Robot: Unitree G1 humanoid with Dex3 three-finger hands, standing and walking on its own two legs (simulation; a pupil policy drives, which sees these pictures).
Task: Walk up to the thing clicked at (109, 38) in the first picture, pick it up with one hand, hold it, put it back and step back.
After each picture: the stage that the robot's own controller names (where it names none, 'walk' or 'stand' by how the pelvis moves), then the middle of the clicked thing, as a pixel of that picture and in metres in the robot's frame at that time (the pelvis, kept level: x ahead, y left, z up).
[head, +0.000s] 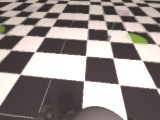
stand; (109, 38) +1.90 -0.50 -0.72
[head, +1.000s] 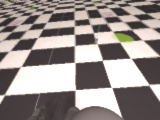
walk; (96, 40) +1.84 -0.05 -0.70
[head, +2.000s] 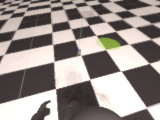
walk; (79, 51) +1.27 +0.25 -0.72
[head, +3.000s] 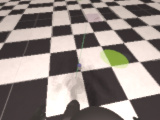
walk; (79, 66) +0.85 +0.19 -0.71
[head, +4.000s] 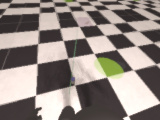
walk; (73, 80) +0.59 +0.16 -0.70
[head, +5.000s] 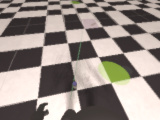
stand; (75, 84) +0.53 +0.17 -0.71
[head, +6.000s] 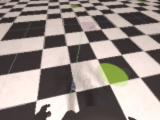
stand; (73, 86) +0.53 +0.20 -0.72
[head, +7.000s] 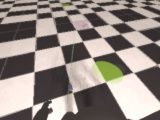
stand; (70, 87) +0.50 +0.22 -0.72
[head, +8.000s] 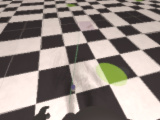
stand; (73, 88) +0.50 +0.19 -0.73
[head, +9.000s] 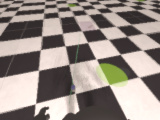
stand; (73, 88) +0.49 +0.19 -0.73
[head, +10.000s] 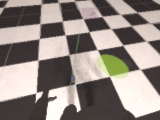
go down; (73, 79) +0.52 +0.17 -0.70
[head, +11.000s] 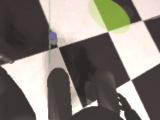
go down; (53, 38) +0.58 +0.26 -0.28
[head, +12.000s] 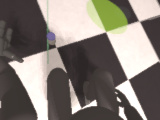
close in; (51, 39) +0.57 +0.26 -0.28
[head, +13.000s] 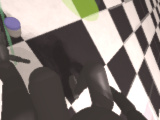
close; (13, 28) +0.55 +0.32 -0.23
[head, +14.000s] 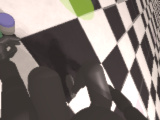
close; (6, 25) +0.55 +0.33 -0.23
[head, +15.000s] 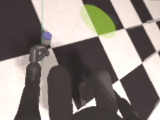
lift; (47, 38) +0.57 +0.30 -0.26
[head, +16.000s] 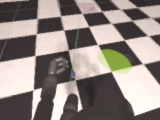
close; (73, 74) +0.55 +0.17 -0.60
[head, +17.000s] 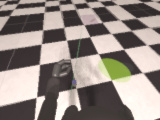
close; (74, 83) +0.52 +0.18 -0.68
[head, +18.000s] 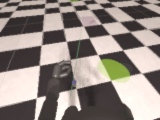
stand; (74, 83) +0.53 +0.18 -0.68
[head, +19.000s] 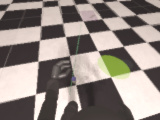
stand; (74, 80) +0.53 +0.17 -0.66
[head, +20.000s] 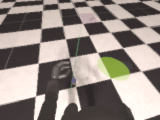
stand; (73, 81) +0.53 +0.18 -0.67
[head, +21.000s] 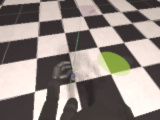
stand; (73, 77) +0.54 +0.18 -0.64
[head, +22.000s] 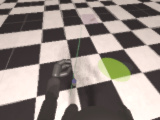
stand; (74, 82) +0.53 +0.17 -0.67
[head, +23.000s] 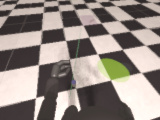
stand; (73, 83) +0.52 +0.18 -0.68
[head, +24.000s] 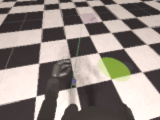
stand; (74, 82) +0.52 +0.17 -0.67
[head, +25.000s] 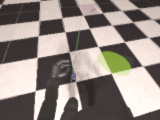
stand; (73, 76) +0.54 +0.17 -0.65
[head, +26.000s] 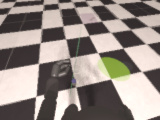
stand; (74, 82) +0.52 +0.17 -0.68
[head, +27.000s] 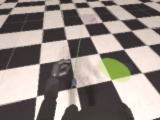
stand; (74, 82) +0.52 +0.17 -0.68
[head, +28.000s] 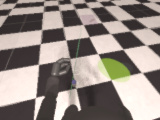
stand; (74, 83) +0.52 +0.17 -0.67
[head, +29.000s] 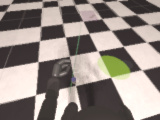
close; (73, 80) +0.53 +0.18 -0.67
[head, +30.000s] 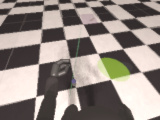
close; (74, 82) +0.53 +0.17 -0.68
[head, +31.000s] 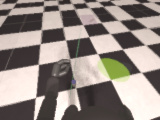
close; (74, 83) +0.52 +0.17 -0.68
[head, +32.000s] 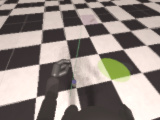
close; (74, 82) +0.53 +0.17 -0.68
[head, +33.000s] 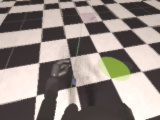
close; (74, 81) +0.53 +0.17 -0.68
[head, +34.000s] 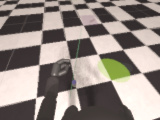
close; (74, 83) +0.52 +0.17 -0.68
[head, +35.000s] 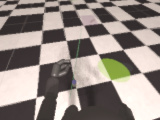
close; (74, 83) +0.53 +0.17 -0.68
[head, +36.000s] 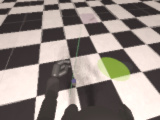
crouch; (74, 82) +0.53 +0.18 -0.68
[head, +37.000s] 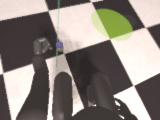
lower; (60, 46) +0.60 +0.22 -0.35
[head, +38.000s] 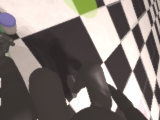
lower; (8, 24) +0.55 +0.32 -0.24
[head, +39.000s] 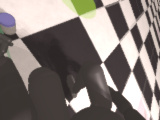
lower; (8, 24) +0.55 +0.33 -0.23
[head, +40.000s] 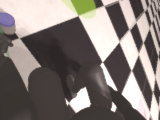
lower; (7, 24) +0.55 +0.33 -0.24
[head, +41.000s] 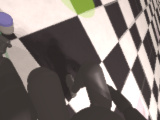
lower; (5, 24) +0.55 +0.33 -0.24
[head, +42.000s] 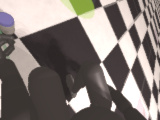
open; (6, 24) +0.55 +0.33 -0.23
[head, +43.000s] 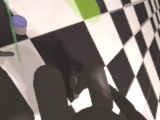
stand; (20, 26) +0.56 +0.32 -0.24
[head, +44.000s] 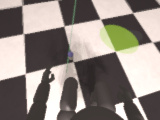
walk; (70, 55) +0.59 +0.20 -0.46
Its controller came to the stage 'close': yes
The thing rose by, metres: 0.00
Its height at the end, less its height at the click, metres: +0.00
